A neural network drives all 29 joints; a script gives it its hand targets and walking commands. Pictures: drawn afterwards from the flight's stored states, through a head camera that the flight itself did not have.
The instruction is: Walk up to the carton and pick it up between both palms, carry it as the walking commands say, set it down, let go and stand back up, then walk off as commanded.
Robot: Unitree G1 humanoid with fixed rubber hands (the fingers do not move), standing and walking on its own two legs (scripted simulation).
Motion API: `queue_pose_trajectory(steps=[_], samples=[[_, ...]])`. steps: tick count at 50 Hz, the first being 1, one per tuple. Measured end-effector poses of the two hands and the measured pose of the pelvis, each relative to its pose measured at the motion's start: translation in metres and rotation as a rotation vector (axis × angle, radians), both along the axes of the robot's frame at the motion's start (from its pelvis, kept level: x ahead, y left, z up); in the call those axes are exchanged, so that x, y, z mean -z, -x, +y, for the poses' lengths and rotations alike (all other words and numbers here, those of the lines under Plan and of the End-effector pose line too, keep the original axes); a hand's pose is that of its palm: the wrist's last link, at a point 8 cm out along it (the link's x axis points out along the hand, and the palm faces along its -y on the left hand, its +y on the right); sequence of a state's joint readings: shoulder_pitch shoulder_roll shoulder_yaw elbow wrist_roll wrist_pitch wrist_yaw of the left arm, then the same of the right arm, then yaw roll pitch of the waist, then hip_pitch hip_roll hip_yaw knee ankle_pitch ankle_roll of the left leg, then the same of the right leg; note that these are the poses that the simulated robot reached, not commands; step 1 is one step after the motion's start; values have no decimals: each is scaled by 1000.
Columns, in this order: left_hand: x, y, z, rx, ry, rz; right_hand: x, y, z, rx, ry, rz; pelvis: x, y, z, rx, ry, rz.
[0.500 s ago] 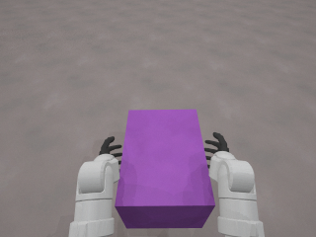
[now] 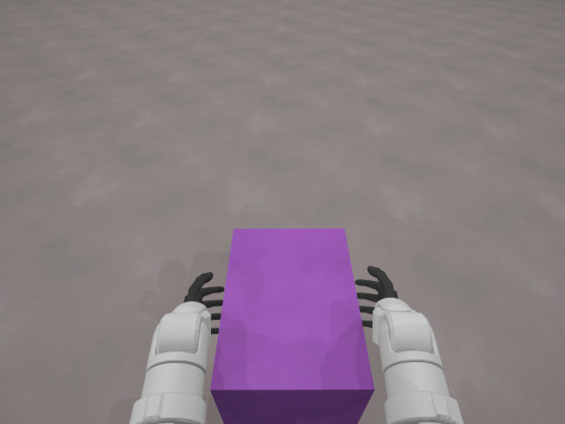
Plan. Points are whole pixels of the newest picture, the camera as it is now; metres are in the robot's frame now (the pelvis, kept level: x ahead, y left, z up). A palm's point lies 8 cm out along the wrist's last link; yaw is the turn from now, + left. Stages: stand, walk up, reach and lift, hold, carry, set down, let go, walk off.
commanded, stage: hold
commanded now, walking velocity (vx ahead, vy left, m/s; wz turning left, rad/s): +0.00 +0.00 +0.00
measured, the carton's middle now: (289, 322) +0.32 +0.00 -0.06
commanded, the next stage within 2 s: set down in 0.46 s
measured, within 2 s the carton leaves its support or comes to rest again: neither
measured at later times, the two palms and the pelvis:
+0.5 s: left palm (191, 291) +0.32 +0.15 +0.04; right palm (388, 296) +0.30 -0.14 +0.05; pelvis +0.02 +0.03 +0.01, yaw -9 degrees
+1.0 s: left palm (203, 309) +0.32 +0.15 -0.02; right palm (381, 307) +0.32 -0.14 -0.01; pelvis +0.03 +0.01 +0.00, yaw -9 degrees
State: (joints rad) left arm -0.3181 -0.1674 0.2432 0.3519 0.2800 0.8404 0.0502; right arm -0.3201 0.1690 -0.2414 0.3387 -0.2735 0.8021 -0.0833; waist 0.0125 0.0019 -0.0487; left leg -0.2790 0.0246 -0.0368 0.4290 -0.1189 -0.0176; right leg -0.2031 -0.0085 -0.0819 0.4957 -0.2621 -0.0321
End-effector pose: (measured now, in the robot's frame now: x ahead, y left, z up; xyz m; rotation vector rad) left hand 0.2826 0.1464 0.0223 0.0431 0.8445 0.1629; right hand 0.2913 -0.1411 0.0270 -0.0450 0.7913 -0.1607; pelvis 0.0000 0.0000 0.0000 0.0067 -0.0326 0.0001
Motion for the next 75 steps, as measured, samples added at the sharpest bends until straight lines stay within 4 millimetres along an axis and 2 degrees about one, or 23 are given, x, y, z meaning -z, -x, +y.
queue_pose_trajectory(steps=[2,5,10,14,22,30,43,52,60,69,75], samples=[[7,5,0,44,17,-32,1,9,-4,-15,-14,-37,-2,-2,2,20,-3,-3],[-3,1,0,80,36,-106,-19,12,-6,-1,-41,-135,-4,-5,8,67,-6,-20],[-42,-23,7,76,42,-222,-58,-6,1,-3,-39,-256,-4,-5,19,134,1,-67],[-51,-35,11,70,31,-224,-69,-17,7,-6,-18,-265,-4,-10,28,144,4,-83],[-18,-33,13,109,18,-98,-30,-9,5,16,-66,-160,-7,-22,36,164,-4,-82],[-4,-37,-1,140,-18,-90,-19,-12,-4,33,-23,-155,-8,-28,30,170,-5,-47],[22,-35,3,82,-21,-47,12,-28,-1,-18,-31,-114,-3,-34,15,150,-4,17],[46,-42,0,71,1,-58,39,-29,-4,18,-25,-118,6,-23,14,152,-8,107],[74,-46,3,34,29,-87,62,-32,2,51,-19,-139,19,-5,21,166,-14,205],[114,-45,11,-18,57,-83,97,-45,11,39,-10,-128,37,16,34,174,-18,326],[137,-53,9,-28,63,-90,121,-55,10,42,-15,-133,51,25,41,177,-26,418]])
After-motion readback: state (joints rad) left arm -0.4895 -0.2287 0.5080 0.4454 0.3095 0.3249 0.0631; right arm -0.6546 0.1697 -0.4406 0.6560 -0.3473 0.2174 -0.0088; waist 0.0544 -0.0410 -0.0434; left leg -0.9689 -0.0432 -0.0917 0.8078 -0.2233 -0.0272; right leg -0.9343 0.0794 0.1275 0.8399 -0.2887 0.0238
